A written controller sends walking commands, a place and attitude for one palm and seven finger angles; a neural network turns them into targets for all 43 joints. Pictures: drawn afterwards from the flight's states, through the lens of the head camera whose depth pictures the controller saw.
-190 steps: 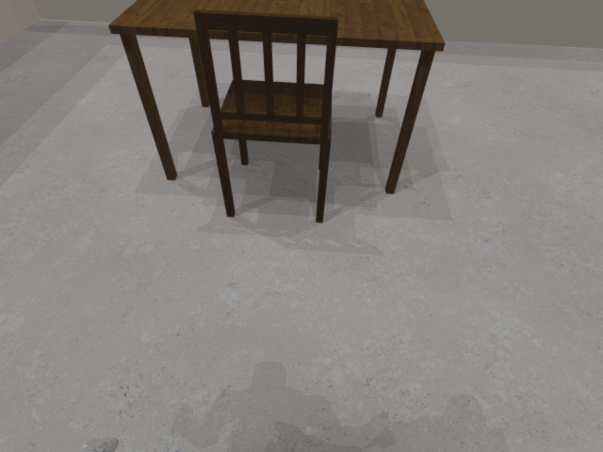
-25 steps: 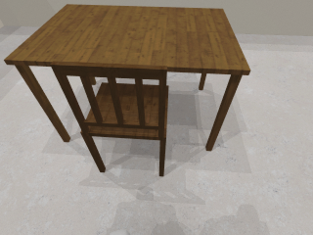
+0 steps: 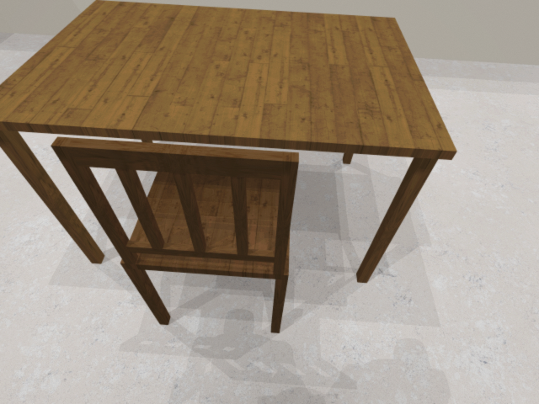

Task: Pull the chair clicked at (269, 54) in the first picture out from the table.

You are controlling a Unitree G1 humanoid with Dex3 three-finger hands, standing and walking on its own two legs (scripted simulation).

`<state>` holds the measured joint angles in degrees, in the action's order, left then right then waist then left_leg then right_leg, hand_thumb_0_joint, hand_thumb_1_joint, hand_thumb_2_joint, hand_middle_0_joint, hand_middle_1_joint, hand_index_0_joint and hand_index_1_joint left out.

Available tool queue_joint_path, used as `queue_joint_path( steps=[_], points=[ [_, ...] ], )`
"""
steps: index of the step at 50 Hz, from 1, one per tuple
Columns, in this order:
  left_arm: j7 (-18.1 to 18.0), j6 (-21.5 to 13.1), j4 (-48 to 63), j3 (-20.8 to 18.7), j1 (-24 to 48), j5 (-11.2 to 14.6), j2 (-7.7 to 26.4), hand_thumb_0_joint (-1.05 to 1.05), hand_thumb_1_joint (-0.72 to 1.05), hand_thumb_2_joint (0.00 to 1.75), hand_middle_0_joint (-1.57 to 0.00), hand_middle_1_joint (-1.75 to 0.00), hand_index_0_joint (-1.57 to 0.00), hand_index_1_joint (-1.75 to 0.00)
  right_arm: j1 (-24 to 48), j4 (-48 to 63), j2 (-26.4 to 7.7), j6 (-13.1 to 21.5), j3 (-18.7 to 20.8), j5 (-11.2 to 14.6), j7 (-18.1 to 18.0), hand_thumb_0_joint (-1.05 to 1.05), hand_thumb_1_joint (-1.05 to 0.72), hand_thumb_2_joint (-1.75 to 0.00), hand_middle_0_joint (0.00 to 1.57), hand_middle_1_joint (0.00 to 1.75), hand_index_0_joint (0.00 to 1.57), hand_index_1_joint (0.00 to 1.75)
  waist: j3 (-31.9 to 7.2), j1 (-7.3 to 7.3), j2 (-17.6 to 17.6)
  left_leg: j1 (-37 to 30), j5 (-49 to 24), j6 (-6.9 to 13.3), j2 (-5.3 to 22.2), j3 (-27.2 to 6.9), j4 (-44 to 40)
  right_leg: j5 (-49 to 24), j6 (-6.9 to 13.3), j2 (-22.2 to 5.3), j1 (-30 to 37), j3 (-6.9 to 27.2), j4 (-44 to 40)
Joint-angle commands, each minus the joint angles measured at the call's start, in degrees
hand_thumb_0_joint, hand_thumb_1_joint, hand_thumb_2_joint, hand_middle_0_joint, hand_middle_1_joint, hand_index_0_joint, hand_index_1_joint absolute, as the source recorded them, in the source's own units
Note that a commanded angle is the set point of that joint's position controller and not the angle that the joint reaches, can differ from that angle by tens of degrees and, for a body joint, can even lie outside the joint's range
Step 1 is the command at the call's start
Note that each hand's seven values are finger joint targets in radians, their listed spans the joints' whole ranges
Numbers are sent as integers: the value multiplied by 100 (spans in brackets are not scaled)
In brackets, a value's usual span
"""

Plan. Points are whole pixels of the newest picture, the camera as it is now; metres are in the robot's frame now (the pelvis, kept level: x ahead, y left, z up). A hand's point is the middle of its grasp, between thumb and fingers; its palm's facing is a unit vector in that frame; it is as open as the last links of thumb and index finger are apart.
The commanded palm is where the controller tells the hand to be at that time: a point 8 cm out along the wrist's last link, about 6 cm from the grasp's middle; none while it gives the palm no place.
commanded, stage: come to a stop and stand still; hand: left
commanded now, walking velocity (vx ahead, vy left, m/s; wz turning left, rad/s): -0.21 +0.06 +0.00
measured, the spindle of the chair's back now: (192, 214) +0.48 +0.20 -0.08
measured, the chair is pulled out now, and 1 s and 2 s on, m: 0.00 0.00 0.00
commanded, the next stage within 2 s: look again from close up in 1.10 s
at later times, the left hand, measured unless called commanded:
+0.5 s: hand out of the picture +0.03 +0.20 -0.17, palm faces +0.07 -0.98 -0.20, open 7.4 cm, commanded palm none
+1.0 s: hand out of the picture -0.07 +0.15 -0.17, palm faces +0.04 -0.99 -0.16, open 7.4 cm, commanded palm none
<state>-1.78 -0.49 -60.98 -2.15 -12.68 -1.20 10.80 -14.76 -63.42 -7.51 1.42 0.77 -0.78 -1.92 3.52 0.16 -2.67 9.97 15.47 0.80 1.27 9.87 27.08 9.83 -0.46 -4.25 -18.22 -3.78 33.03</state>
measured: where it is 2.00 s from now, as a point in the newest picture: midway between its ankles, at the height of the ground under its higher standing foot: outside the picture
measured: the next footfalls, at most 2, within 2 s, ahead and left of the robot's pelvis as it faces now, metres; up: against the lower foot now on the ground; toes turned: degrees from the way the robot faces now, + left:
right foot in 0.56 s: -0.01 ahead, -0.10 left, +0.00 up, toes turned -2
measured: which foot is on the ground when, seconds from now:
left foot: down 0.00-1.00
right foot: down 0.00-0.34, up 0.36-0.54, down 0.56-1.00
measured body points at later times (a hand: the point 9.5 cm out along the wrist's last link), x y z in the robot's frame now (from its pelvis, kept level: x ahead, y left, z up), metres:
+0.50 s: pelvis -0.02 +0.02 +0.00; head +0.00 +0.03 +0.45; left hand +0.02 +0.25 -0.16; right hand +0.02 -0.21 -0.15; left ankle -0.02 +0.12 -0.74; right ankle -0.03 -0.10 -0.71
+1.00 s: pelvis -0.05 +0.00 +0.01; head -0.05 +0.00 +0.46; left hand -0.08 +0.20 -0.16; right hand -0.08 -0.21 -0.16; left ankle -0.02 +0.12 -0.74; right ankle -0.05 -0.10 -0.74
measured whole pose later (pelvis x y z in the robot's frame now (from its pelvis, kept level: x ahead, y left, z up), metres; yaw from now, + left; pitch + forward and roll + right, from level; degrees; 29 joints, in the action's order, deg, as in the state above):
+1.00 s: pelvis -0.05 +0.00 +0.01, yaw +0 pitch -2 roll +0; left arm -2.0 0.2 -65.9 0.0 -18.0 -0.7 6.6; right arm -18.0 -67.0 -7.2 -0.6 0.0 -0.6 -1.5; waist 1.6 -0.3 -0.3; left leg 11.4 9.0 -0.2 1.8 4.5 22.1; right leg 12.7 1.5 0.4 -9.5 -2.5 23.8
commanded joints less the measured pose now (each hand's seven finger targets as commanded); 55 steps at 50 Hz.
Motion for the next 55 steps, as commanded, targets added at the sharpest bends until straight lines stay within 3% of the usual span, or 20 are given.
queue_joint_path(
  steps=[1,3,4,6,9,12,14,16,17,18,20,25,26,28,29,30,31,36,41,55],
  points=[
    [-39,2,62,-45,-599,7,709,0,90,90,-20,-30,-20,-30,-220,240,-531,-97,185,66,14,0,-90,-90,20,30,20,30,-207,-25,238,567,-724,-81,450,-543,-73,-2936,395,-862,856,878,-583],
    [-72,-13,75,-112,-530,32,871,0,90,90,-20,-30,-20,-30,-392,175,-455,-231,221,63,14,0,-90,-90,20,30,20,30,-668,-51,-854,339,13,-213,227,-351,632,-3868,755,-1249,972,1228,-793],
    [-90,-3,107,-122,-459,36,888,0,90,90,-20,-30,-20,-30,-409,187,-464,-273,239,62,10,0,-90,-90,20,30,20,30,-720,-18,-1070,494,873,-244,149,-404,1042,-4195,954,-1411,1081,1286,-943],
    [-129,35,150,-151,-312,4,852,0,90,90,-20,-30,-20,-30,-311,222,-425,-313,266,65,-15,0,-90,-90,20,30,20,30,-679,40,-897,830,1445,-245,121,-642,1734,-4575,1204,-1536,1225,1261,-932],
    [-150,84,267,-242,-113,-42,905,0,90,90,-20,-30,-20,-30,-233,306,-396,-337,275,79,-22,0,-90,-90,20,30,20,30,-718,59,-633,953,1465,-285,51,-804,1780,-4360,1267,-1470,1364,1108,-864],
    [-149,132,343,-281,84,-22,853,0,90,90,-20,-30,-20,-30,-419,307,-336,-312,265,66,-14,0,-90,-90,20,30,20,30,-701,-47,-675,484,680,-279,64,-735,677,-3270,1037,-1244,1060,979,-784],
    [-117,162,372,-244,197,41,713,0,90,90,-20,-30,-20,-30,-681,220,-394,-242,244,26,4,0,-90,-90,20,30,20,30,-669,-167,-428,-284,-509,-221,185,-689,-447,-1789,583,-820,523,701,-530],
    [-65,227,483,-166,204,62,272,0,90,90,-20,-30,-20,-30,-257,446,-863,-183,275,-42,21,0,-90,-90,20,30,20,30,-232,30,1229,396,-1420,331,1318,-1843,-1149,594,35,55,187,64,-5],
    [-82,291,456,-151,382,21,278,0,90,90,-20,-30,-20,-30,14,492,-833,-163,252,-56,-10,0,-90,-90,20,30,20,30,118,-18,1723,885,-1417,566,1496,-2116,-1529,1355,-38,201,217,105,669],
    [-73,323,421,-157,265,15,312,0,90,90,-20,-30,-20,-30,142,542,-784,-144,207,-54,-56,0,-90,-90,20,30,20,30,175,55,1574,980,-1503,727,1485,-2049,-1556,1646,-1,184,166,354,1201],
    [-47,310,277,-129,-17,16,238,0,90,90,-20,-30,-20,-30,343,549,-747,-138,180,-55,-91,0,-90,-90,20,30,20,30,85,190,1155,620,-1879,836,1358,-1752,-1275,1598,37,181,-15,447,1467],
    [-38,187,135,-12,-241,42,157,0,90,90,-20,-30,-20,-30,46,359,-826,-118,212,-10,-66,0,-90,-90,20,30,20,30,-297,65,881,-279,-2476,740,1153,-1504,-848,972,-57,164,366,222,-198],
    [-51,143,38,6,-454,47,173,0,90,90,-20,-30,-20,-30,28,341,-829,-105,196,15,-61,0,-90,-90,20,30,20,30,-400,139,776,-286,-2401,586,1016,-1425,-615,334,-58,128,708,269,-903],
    [-79,22,-75,43,-473,44,441,0,90,90,-20,-30,-20,-30,-72,330,-613,-76,159,97,-23,0,-90,-90,20,30,20,30,-463,-77,273,-169,-1431,103,549,-1140,-458,-904,164,-403,903,959,-1370],
    [-72,10,-66,67,-385,53,501,0,90,90,-20,-30,-20,-30,-92,294,-569,-81,142,98,10,0,-90,-90,20,30,20,30,-390,-127,408,-233,-1040,22,464,-1127,-643,-812,225,-521,735,953,-1339],
    [-57,-21,-116,66,-333,42,459,0,90,90,-20,-30,-20,-30,-47,241,-524,-133,131,65,13,0,-90,-90,20,30,20,30,-358,-145,-226,-333,-930,-22,435,-1032,-571,-747,233,-379,585,989,-1366],
    [-52,-34,-136,97,-302,56,412,0,90,90,-20,-30,-20,-30,-64,193,-602,-143,121,52,10,0,-90,-90,20,30,20,30,-288,-162,-321,-408,-848,-40,436,-1013,-600,-567,242,-384,442,1016,-1455],
    [-44,4,-253,139,-472,66,338,0,90,90,-20,-30,-20,-30,-104,5,-623,-155,35,39,29,0,-90,-90,20,30,20,30,249,-97,46,-186,-223,-20,443,-1082,-962,831,191,-211,147,994,-1787],
    [-45,11,-305,128,-679,63,301,0,90,90,-20,-30,-20,-30,-295,-96,-577,-169,22,19,32,0,-90,-90,20,30,20,30,325,-75,99,-68,42,-18,404,-1061,-980,1259,188,-189,32,986,-1877],
    [-60,-30,-336,120,-988,84,95,0,90,90,-20,-30,-20,-30,-717,-243,-331,-109,-2,21,-11,0,-90,-90,20,30,20,30,329,-11,220,141,-132,-5,432,-1084,-908,947,227,-147,142,862,-1743]
  ],
)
